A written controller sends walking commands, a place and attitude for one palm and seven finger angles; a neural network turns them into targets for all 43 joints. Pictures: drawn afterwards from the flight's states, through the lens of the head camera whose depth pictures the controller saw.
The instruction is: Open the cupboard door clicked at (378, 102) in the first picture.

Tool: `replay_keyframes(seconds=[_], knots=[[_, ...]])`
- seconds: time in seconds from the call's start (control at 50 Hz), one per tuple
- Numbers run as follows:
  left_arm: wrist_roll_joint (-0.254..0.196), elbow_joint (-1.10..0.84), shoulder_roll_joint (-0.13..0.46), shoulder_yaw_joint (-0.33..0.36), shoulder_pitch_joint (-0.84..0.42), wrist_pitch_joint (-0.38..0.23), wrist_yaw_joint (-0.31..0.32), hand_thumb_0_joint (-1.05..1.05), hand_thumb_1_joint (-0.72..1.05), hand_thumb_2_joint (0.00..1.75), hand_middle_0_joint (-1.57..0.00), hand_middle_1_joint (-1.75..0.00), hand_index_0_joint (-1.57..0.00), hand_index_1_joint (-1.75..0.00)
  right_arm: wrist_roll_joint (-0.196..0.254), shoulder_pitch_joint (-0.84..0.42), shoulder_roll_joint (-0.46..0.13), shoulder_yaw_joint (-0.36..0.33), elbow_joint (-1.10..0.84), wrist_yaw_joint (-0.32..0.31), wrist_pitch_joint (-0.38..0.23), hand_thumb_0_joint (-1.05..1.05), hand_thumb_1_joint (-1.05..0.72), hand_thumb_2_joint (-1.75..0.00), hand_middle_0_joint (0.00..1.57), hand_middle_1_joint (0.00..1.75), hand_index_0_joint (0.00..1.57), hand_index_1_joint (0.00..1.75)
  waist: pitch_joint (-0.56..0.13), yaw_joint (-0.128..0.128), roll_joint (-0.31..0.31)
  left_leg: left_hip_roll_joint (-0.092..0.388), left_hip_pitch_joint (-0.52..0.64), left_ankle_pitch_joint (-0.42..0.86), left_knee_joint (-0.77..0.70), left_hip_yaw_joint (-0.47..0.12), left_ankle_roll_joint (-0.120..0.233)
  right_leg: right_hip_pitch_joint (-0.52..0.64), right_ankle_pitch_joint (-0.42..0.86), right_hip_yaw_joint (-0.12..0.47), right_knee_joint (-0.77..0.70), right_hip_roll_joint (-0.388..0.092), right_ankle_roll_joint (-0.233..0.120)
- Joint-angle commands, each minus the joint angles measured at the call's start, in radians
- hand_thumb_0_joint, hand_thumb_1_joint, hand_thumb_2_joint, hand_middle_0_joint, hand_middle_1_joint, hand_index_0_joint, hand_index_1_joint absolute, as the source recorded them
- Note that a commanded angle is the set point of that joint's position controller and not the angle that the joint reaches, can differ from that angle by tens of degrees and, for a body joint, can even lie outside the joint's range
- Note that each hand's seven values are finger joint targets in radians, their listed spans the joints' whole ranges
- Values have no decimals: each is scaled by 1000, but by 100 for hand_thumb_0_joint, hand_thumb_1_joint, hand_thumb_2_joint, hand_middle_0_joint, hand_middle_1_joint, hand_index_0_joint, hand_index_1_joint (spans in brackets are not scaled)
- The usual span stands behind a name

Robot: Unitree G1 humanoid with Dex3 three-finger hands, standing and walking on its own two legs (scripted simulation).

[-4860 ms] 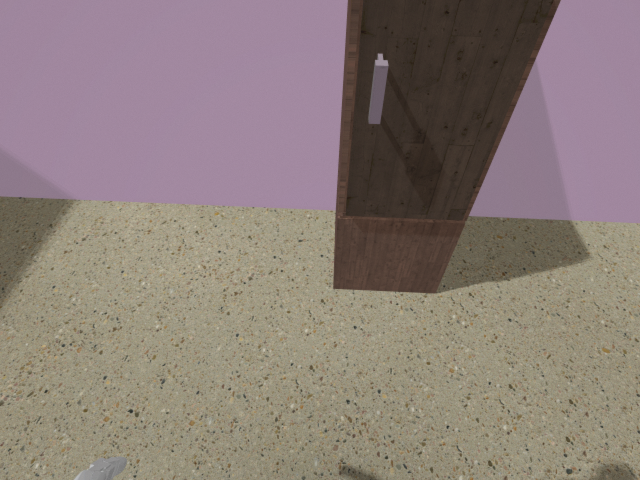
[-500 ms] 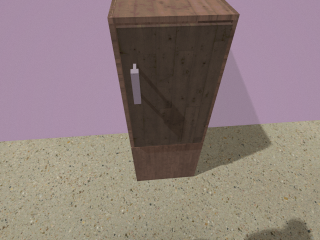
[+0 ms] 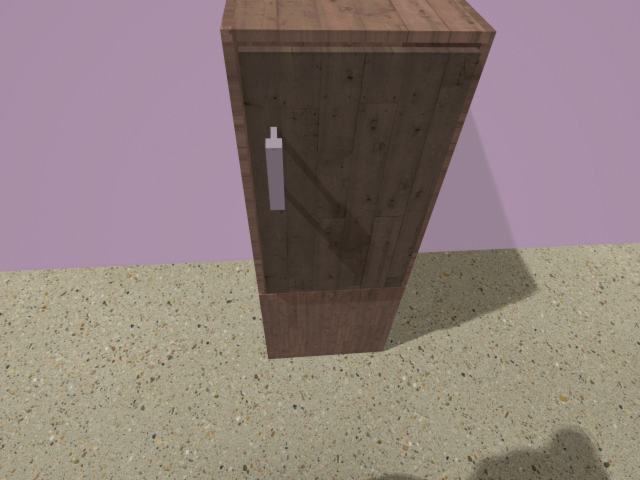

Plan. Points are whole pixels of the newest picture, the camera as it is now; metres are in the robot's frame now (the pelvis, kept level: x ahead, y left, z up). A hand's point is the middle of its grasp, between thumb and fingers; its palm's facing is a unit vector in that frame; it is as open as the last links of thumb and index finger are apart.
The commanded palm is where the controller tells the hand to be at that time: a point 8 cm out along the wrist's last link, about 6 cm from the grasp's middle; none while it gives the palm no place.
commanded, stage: shuffle to correct the standing spot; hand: left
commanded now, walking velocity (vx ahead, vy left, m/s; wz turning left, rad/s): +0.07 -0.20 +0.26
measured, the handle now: (275, 168) +0.57 +0.11 +0.07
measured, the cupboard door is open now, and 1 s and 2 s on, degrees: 0 0 0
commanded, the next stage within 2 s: come to a stop and stand still in 0.70 s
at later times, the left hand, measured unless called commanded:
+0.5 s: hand out of the picture -0.02 +0.10 -0.20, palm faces +0.12 -0.98 -0.14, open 7.4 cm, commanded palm none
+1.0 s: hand out of the picture +0.08 +0.01 -0.18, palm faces +0.17 -0.97 -0.19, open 7.3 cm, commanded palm none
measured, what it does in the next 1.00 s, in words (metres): steps to the right: right foot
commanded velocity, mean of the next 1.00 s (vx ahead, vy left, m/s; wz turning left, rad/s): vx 0.02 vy -0.11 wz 0.08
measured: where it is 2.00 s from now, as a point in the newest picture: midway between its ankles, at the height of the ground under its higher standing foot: outside the picture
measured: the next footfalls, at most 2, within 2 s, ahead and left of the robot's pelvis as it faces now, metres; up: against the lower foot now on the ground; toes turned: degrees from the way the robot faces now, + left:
right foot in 0.76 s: +0.14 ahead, -0.24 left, +0.00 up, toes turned +8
left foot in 1.02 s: +0.11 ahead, -0.08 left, +0.00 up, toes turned +13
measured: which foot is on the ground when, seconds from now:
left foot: down 0.00-0.76, up 0.78-1.00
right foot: down 0.00-0.42, up 0.44-0.74, down 0.76-1.00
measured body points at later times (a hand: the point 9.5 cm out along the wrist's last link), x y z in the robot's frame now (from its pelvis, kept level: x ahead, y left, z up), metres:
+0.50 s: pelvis +0.04 -0.06 -0.02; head +0.06 -0.03 +0.43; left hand -0.03 +0.15 -0.18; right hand +0.10 -0.28 -0.16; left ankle +0.05 +0.04 -0.74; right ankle -0.03 -0.15 -0.69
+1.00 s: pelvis +0.08 -0.17 +0.00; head +0.10 -0.16 +0.44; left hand +0.07 +0.06 -0.16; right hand +0.17 -0.40 -0.15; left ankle +0.06 -0.09 -0.73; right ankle +0.10 -0.26 -0.74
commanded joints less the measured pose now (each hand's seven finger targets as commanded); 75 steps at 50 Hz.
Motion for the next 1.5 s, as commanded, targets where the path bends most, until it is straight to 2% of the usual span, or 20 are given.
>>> replay_keyframes(seconds=[0.0, 0.16, 0.24, 0.34, 0.36, 0.4, 0.42, 0.46, 0.54, 0.66, 0.7, 0.72, 0.74, 0.78, 0.9, 1.04, 1.22, 1.34, 1.38, 1.48], knots=[[7, -34, 76, 18, 81, 8, -6, 0, 90, 90, -20, -30, -20, -30, -7, 61, -156, -41, -40, -12, -3, 0, -90, -90, 20, 30, 20, 30, 51, -9, 95, 205, 10, -53, -197, -262, 61, -134, -37, -31, 19, 0, -45], [7, -50, 75, 42, 154, 9, -17, 0, 90, 90, -20, -30, -20, -30, -11, 66, -138, -58, -71, -23, 0, 0, -90, -90, 20, 30, 20, 30, -6, 17, 35, 174, -129, 80, -30, -178, 55, 10, 36, 5, -48, -29, -70], [16, -52, 102, 55, 227, 8, -1, 0, 90, 90, -20, -30, -20, -30, -12, -32, -55, -42, -118, -21, 4, 0, -90, -90, 20, 30, 20, 30, 50, 59, -159, 50, -351, -303, 397, 35, -4, 82, 418, 185, -166, -259, -237], [9, -42, 77, 39, 176, 12, 9, 0, 90, 90, -20, -30, -20, -30, -10, 57, -8, -31, -77, -12, 4, 0, -90, -90, 20, 30, 20, 30, 9, -11, -87, 52, -125, -82, 139, 103, -5, 42, 653, -34, 22, -141, -182], [1, -44, 72, 34, 156, 16, 6, 0, 90, 90, -20, -30, -20, -30, -13, 145, -24, -35, -45, -17, 3, 0, -90, -90, 20, 30, 20, 30, -20, -56, -70, 69, 30, 91, 27, 78, 8, -35, 596, -63, 131, -107, -140], [-5, -84, 24, 24, 180, 11, -2, 0, 90, 90, -20, -30, -20, -30, -20, 291, -193, -70, -23, -34, 1, 0, -90, -90, 20, 30, 20, 30, -119, -85, 270, 500, 300, 476, -153, -485, 230, -379, -249, -76, 529, 26, -43], [7, -110, 67, 35, 125, 21, 0, 0, 90, 90, -20, -30, -20, -30, -13, 287, -219, -77, -26, -35, 6, 0, -90, -90, 20, 30, 20, 30, -92, -95, 176, 541, 198, 324, -187, -517, 264, -386, -299, 11, 644, 9, -55], [13, -111, 55, 48, 47, 27, -9, 0, 90, 90, -20, -30, -20, -30, -18, 159, -158, -66, -49, -37, 0, 0, -90, -90, 20, 30, 20, 30, 81, -50, 153, 465, 1, 221, -225, -406, 211, -429, -180, 57, 677, -39, -40], [6, -84, 2, 52, 113, 49, -32, 0, 90, 90, -20, -30, -20, -30, -21, 61, -157, -70, -86, -34, -12, 0, -90, -90, 20, 30, 20, 30, 18, 6, 153, 347, -75, 240, -217, -139, 129, -270, -65, 4, 486, -33, -14], [6, -113, 7, 61, 97, 41, -45, 0, 90, 90, -20, -30, -20, -30, -27, 30, -215, -109, -112, -21, 22, 0, -90, -90, 20, 30, 20, 30, 1, 0, 189, 312, -134, -56, -134, -115, 70, -128, 9, -95, 152, 27, -3], [7, -104, 63, 76, 165, 27, -43, 0, 90, 90, -20, -30, -20, -30, -24, 28, -179, -108, -120, -17, 30, 0, -90, -90, 20, 30, 20, 30, -17, 35, 54, 222, -214, -119, 56, -40, 6, 3, 69, -65, -44, 11, -14], [20, -107, 154, 90, 181, 19, -31, 0, 90, 90, -20, -30, -20, -30, -18, 49, -92, -93, -134, -14, 34, 0, -90, -90, 20, 30, 20, 30, -11, 40, -225, 87, -345, -264, 299, 89, -46, 57, 119, 154, -168, -169, -75], [23, -127, 192, 95, 185, 28, -27, 0, 90, 90, -20, -30, -20, -30, -13, -9, -51, -80, -174, -16, 37, 0, -90, -90, 20, 30, 20, 30, -18, 76, -303, 35, -365, -429, 527, 59, -40, -35, 160, 288, -234, -292, -173], [24, -149, 159, 88, 92, 27, -20, 0, 90, 90, -20, -30, -20, -30, -11, -18, -79, -83, -166, -20, 41, 0, -90, -90, 20, 30, 20, 30, -17, 42, -292, 63, -363, -349, 727, -4, -22, -121, 85, 285, -238, -236, -234], [5, -115, 107, 47, 72, -17, 4, 0, 90, 90, -20, -30, -20, -30, 0, 15, 0, -28, -117, 3, 18, 0, -90, -90, 20, 30, 20, 30, -43, 17, -76, 53, -125, -187, 223, 24, -54, -56, 441, 157, -137, -206, -222], [-15, -101, 83, 42, 41, 4, 9, 0, 90, 90, -20, -30, -20, -30, 0, 13, -95, -31, -97, -14, 11, 0, -90, -90, 20, 30, 20, 30, -26, 33, 184, 202, 7, 322, -117, -139, 49, -38, 212, 36, -28, -72, -62], [-5, -88, 128, 49, 23, 0, 10, 0, 90, 90, -20, -30, -20, -30, -4, 44, -57, -33, -101, -6, 37, 0, -90, -90, 20, 30, 20, 30, -22, 5, -81, 84, -7, -4, -27, -32, -29, -57, 197, 197, -157, -225, -153], [-8, -27, 83, 18, 157, -12, 45, 0, 90, 90, -20, -30, -20, -30, 11, -60, -132, -32, -154, 1, 11, 0, -90, -90, 20, 30, 20, 30, 61, 53, 96, 143, -10, 32, 32, -30, -21, -97, 311, 123, -125, -138, -58], [-5, -110, 156, 28, 28, -32, 29, 0, 90, 90, -20, -30, -20, -30, -1, 68, -72, -23, -157, 14, 24, 0, -90, -90, 20, 30, 20, 30, -31, -30, 12, 75, -7, -117, 63, -35, -32, -136, -81, 237, -184, -221, -164], [-11, -109, 88, 14, 30, -15, 11, 0, 90, 90, -20, -30, -20, -30, -7, 91, -106, -14, -165, 9, -1, 0, -90, -90, 20, 30, 20, 30, 40, 0, 75, 170, -78, -40, -182, -184, 36, -95, 5, 23, -15, -37, -92]])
